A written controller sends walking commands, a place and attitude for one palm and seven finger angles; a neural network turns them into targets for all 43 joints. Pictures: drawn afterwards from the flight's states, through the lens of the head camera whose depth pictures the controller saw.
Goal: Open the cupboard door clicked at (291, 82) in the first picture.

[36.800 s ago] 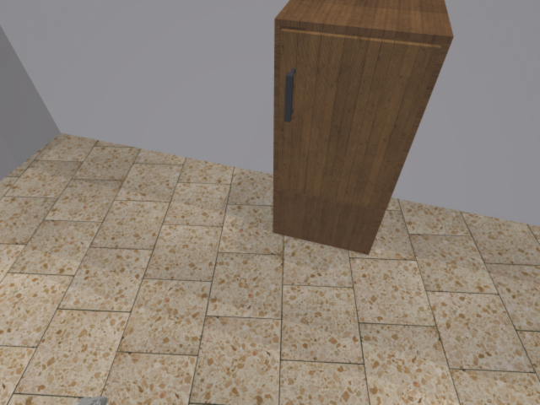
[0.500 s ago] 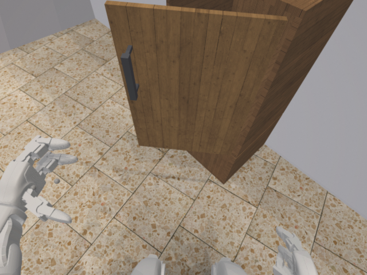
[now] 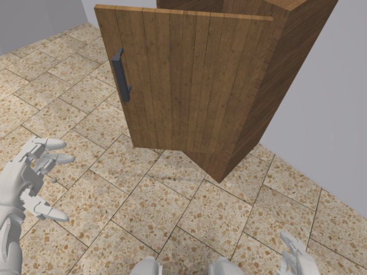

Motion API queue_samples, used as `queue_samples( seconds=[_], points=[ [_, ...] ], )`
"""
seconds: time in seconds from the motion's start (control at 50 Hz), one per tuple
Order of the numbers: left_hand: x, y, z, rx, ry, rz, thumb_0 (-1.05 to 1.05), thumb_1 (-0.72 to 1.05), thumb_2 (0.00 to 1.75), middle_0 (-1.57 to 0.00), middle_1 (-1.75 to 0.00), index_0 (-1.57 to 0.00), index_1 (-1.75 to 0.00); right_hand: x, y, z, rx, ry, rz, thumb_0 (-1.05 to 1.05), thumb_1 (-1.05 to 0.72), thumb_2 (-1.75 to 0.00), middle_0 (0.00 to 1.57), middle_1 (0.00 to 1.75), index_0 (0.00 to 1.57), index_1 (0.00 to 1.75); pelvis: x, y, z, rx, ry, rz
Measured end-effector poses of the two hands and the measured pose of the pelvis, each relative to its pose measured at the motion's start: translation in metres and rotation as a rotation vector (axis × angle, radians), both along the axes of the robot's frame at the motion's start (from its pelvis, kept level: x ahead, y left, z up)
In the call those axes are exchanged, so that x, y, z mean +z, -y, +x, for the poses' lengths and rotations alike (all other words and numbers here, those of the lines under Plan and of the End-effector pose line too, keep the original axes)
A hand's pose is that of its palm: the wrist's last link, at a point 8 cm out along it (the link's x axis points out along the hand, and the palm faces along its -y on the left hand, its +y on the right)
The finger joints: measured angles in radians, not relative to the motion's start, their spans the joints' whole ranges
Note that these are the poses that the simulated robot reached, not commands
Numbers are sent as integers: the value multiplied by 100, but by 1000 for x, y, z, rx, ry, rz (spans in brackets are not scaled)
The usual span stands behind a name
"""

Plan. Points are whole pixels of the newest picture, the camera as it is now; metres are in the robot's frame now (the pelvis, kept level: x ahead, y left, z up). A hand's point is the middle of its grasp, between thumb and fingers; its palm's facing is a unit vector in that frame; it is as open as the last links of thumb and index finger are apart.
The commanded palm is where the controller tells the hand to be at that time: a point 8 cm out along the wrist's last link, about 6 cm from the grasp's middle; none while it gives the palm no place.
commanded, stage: raise the hand with hooked fingers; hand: left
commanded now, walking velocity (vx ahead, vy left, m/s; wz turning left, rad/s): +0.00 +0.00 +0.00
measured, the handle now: (123, 76) +0.61 +0.20 +0.05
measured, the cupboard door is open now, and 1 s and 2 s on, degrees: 40 40 40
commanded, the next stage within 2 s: move the hooked fingers beside the handle in 0.04 s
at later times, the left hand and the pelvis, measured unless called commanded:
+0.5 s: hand (68, 155) +0.34 +0.26 +0.05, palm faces -0.05 -1.00 -0.03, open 14.0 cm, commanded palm +0.32 +0.31 +0.06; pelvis +0.00 +0.01 +0.00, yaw +0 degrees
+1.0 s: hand (80, 125) +0.42 +0.26 +0.05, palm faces -0.02 -1.00 -0.03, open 14.0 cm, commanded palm +0.41 +0.32 +0.05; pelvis -0.01 +0.00 -0.01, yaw -1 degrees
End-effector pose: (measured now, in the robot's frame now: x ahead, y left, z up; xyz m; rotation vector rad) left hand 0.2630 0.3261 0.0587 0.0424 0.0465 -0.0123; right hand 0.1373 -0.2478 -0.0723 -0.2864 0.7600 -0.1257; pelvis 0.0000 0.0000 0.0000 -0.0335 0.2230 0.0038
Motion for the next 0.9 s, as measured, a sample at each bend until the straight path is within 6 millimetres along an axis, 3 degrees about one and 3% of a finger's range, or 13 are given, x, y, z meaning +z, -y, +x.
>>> queue_samples(
  seconds=[0.24, 0.44, 0.9],
  points=[
    [-5, -5, 3, 1, -3, -10, -1, -50, 30, -30, -120, -30, -120, -2, -8, 6, 26, 12, -7, 1, -91, -90, 20, 30, 21, 30, -3, -3, -3, 7, -3, -6],
    [-3, 5, 47, -37, 6, -17, -1, -50, 30, -30, -120, -30, -120, -8, -6, -4, 2, -32, -17, 1, -91, -90, 20, 30, 21, 30, -5, -6, -4, 4, -25, -5],
    [-2, 14, 119, -17, 10, -11, -1, -50, 30, -30, -120, -30, -120, -28, 14, -64, -106, -268, -34, 1, -91, -90, 20, 30, 21, 30, -9, -3, -3, -15, -76, 1]
  ],
)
